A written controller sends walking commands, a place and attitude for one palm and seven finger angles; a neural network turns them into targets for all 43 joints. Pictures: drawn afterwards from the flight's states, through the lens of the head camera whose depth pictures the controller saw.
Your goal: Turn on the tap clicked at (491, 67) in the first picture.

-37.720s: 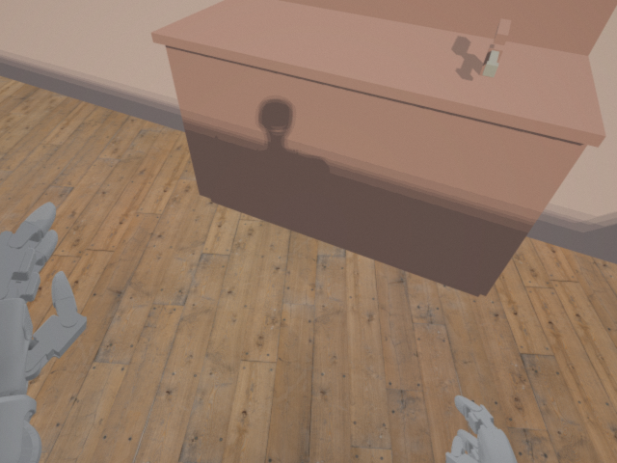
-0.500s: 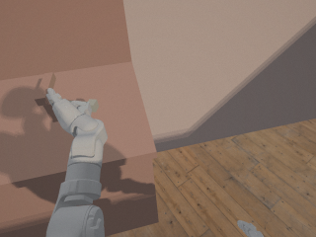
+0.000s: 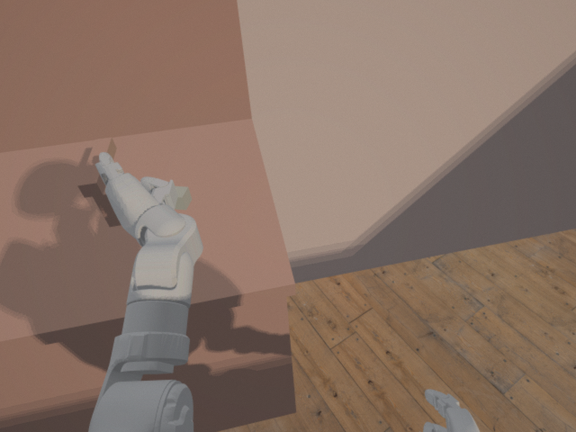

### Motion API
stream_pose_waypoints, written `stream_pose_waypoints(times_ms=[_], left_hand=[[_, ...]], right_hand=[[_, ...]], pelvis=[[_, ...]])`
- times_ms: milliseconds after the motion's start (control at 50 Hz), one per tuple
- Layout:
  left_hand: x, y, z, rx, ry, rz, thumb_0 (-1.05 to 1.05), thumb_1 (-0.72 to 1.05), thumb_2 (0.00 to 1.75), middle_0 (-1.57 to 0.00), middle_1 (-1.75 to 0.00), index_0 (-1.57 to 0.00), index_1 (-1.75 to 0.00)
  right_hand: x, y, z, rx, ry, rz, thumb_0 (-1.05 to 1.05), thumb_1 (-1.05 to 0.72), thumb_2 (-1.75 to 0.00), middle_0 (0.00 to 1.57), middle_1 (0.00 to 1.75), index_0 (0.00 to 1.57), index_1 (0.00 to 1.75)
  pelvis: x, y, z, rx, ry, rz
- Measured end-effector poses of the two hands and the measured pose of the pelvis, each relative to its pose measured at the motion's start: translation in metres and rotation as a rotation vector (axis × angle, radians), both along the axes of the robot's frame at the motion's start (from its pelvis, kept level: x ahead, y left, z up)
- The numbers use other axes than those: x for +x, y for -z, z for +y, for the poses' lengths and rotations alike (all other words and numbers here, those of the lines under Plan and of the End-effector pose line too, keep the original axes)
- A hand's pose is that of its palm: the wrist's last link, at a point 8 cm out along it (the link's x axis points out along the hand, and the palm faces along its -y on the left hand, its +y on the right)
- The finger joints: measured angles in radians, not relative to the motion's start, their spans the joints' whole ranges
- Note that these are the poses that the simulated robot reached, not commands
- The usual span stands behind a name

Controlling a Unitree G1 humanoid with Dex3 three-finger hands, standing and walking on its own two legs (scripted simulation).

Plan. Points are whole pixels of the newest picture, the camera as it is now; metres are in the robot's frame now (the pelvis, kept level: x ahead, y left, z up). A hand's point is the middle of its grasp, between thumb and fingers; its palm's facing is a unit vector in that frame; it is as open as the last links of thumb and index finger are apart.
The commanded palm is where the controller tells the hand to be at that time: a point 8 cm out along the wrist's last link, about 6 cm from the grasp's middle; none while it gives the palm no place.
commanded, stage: lift the hand up off the lever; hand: left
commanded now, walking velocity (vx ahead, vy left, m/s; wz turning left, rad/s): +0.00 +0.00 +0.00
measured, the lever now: (180, 198) +0.45 +0.23 +0.10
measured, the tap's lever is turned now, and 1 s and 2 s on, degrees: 70 70 70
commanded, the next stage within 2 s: draw the hand back beside the body in 0.16 s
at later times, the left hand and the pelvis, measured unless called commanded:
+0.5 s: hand (188, 202) +0.36 +0.17 +0.17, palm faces +0.36 -0.93 -0.05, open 7.8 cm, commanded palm +0.30 +0.23 +0.18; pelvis +0.01 +0.00 +0.00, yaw -3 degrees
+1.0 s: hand (133, 257) +0.27 +0.21 +0.16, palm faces +0.28 -0.92 -0.28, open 7.6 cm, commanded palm +0.22 +0.26 +0.18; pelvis -0.02 +0.01 +0.01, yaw -3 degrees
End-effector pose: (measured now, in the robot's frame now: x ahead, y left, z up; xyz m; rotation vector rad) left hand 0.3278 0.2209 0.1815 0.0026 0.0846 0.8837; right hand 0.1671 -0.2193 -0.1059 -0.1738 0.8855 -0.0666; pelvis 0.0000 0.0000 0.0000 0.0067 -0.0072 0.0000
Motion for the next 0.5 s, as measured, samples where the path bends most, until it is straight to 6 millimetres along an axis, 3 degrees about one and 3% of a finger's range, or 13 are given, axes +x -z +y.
stream_pose_waypoints(times_ms=[280, 400, 500], left_hand=[[0.002, 0.001, 0.002, 0.01, -0.009, 0.027, 0.02, 0.9, 0.9, -0.15, -0.15, -0.15, -0.15], [0.013, -0.005, -0.015, 0.083, 0.389, -0.029, 0.02, 0.91, 0.9, -0.15, -0.15, -0.15, -0.16], [-0.006, 0.007, -0.006, 0.036, 0.518, -0.03, 0.01, 0.9, 0.9, -0.16, -0.16, -0.16, -0.17]], right_hand=[[0.01, -0.002, 0.0, -0.01, -0.026, -0.012, 0.01, -0.91, -0.9, 0.2, 0.3, 0.2, 0.3], [0.001, -0.007, -0.009, -0.031, 0.055, -0.007, 0.01, -0.91, -0.9, 0.2, 0.3, 0.2, 0.3], [-0.011, -0.012, -0.019, -0.024, 0.119, -0.029, 0.01, -0.91, -0.9, 0.2, 0.3, 0.2, 0.3]], pelvis=[[0.0, 0.0, -0.002, -0.002, -0.011, 0.0], [0.002, -0.003, -0.003, 0.005, 0.022, -0.023], [0.006, -0.005, -0.003, 0.002, 0.055, -0.043]])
